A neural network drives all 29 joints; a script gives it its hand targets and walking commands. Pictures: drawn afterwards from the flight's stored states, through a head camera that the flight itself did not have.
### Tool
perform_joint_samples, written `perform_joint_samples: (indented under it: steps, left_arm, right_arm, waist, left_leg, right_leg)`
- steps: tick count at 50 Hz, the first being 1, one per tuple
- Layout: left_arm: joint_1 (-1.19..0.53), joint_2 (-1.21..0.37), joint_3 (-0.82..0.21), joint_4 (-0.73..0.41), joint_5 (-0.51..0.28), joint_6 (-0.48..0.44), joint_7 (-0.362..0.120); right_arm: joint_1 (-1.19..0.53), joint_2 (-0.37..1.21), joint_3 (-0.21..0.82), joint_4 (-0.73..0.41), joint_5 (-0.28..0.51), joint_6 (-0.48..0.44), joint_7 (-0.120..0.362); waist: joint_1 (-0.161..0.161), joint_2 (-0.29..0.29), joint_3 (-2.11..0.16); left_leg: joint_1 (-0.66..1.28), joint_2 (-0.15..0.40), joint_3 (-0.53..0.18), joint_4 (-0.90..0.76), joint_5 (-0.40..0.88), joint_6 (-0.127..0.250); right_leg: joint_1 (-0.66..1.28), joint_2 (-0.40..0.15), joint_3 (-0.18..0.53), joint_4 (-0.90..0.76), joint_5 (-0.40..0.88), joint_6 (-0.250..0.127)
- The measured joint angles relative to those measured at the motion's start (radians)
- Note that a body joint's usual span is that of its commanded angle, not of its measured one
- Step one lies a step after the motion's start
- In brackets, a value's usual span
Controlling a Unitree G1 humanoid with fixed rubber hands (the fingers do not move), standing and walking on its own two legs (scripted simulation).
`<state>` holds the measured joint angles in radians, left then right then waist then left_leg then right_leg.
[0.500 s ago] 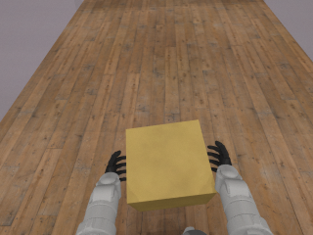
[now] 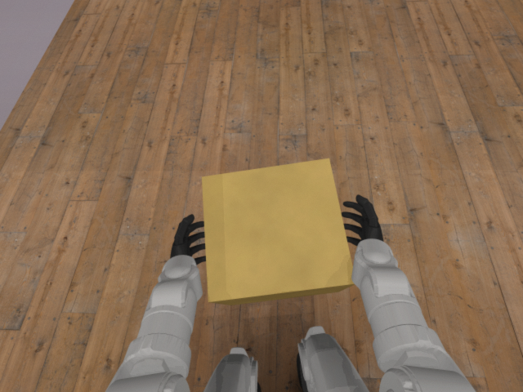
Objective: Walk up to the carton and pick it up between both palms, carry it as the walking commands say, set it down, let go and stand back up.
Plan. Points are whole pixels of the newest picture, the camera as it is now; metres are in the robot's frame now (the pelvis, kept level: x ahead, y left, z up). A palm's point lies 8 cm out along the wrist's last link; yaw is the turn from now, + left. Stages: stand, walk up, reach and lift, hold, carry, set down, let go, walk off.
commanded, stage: set down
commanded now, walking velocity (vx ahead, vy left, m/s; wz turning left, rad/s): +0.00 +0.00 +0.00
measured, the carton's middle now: (275, 238) +0.40 -0.01 -0.13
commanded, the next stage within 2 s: none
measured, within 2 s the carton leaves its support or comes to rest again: neither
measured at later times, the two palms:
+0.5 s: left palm (203, 260) +0.38 +0.13 -0.15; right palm (362, 248) +0.37 -0.18 -0.14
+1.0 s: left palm (215, 261) +0.41 +0.13 -0.25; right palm (349, 249) +0.41 -0.18 -0.25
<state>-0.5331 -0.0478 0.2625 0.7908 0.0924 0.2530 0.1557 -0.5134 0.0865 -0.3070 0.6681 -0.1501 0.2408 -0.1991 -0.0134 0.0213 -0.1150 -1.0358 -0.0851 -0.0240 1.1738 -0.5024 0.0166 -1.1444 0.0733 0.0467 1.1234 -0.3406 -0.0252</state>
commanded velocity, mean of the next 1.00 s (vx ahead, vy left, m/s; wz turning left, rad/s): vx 0.00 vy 0.00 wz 0.00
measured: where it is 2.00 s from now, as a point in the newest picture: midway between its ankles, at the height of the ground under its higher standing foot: outside the picture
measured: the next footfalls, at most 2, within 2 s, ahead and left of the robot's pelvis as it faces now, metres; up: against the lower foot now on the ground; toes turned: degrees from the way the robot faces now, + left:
none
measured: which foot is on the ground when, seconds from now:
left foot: down 0.00-1.00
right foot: down 0.00-1.00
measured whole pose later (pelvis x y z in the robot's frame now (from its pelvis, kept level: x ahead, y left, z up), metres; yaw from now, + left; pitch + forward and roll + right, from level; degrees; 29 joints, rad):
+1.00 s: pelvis -0.06 -0.01 -0.14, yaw +3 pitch +24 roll +5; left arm -1.00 0.11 0.21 0.78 -0.07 0.23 0.21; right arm -0.98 -0.08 -0.23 0.64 0.00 0.25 -0.28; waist -0.06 0.00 0.31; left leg -1.54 -0.15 0.01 1.71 -0.61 -0.03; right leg -1.67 0.10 0.07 1.67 -0.42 -0.02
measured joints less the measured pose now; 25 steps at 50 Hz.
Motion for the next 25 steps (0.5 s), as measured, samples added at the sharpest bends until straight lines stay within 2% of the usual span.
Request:
perform_joint_samples:
  steps: [3, 8, 11, 15, 20, 25]
  left_arm:
    - [-0.021, 0.012, -0.024, -0.005, -0.018, -0.003, 0.004]
    - [-0.041, 0.005, -0.050, -0.005, -0.058, -0.003, 0.094]
    - [-0.056, 0.007, -0.049, 0.008, -0.079, -0.008, 0.105]
    - [-0.101, 0.024, -0.051, 0.044, -0.090, -0.016, 0.100]
    - [-0.161, 0.051, -0.065, 0.071, -0.105, -0.018, 0.073]
    - [-0.200, 0.068, -0.067, 0.088, -0.112, -0.024, 0.043]
  right_arm:
    - [-0.016, -0.016, 0.018, -0.003, 0.021, -0.007, -0.012]
    - [-0.051, -0.030, 0.033, 0.015, 0.043, -0.008, -0.025]
    - [-0.075, -0.035, 0.023, 0.030, 0.045, -0.005, -0.024]
    - [-0.105, -0.042, 0.020, 0.040, 0.049, -0.001, -0.033]
    - [-0.131, -0.063, 0.042, 0.034, 0.084, -0.002, -0.053]
    - [-0.166, -0.089, 0.053, 0.050, 0.108, -0.006, -0.052]
  waist:
    - [0.000, -0.004, -0.003]
    - [-0.009, -0.001, -0.016]
    - [-0.017, 0.003, -0.021]
    - [-0.024, 0.000, -0.011]
    - [-0.023, -0.013, 0.013]
    - [-0.020, -0.010, 0.025]
  left_leg:
    - [-0.063, -0.007, -0.003, 0.047, -0.010, -0.003]
    - [-0.152, -0.020, -0.005, 0.125, -0.033, -0.006]
    - [-0.196, -0.025, -0.005, 0.169, -0.047, -0.007]
    - [-0.246, -0.027, 0.000, 0.221, -0.062, -0.010]
    - [-0.301, -0.028, 0.011, 0.273, -0.074, -0.013]
    - [-0.352, -0.034, 0.017, 0.319, -0.085, -0.015]
  right_leg:
    - [-0.063, -0.002, -0.003, 0.047, -0.010, 0.000]
    - [-0.152, -0.005, -0.005, 0.127, -0.034, 0.001]
    - [-0.197, -0.005, -0.005, 0.171, -0.048, 0.002]
    - [-0.250, 0.002, -0.001, 0.223, -0.059, 0.003]
    - [-0.312, 0.011, 0.010, 0.278, -0.065, 0.004]
    - [-0.366, 0.014, 0.017, 0.328, -0.074, 0.006]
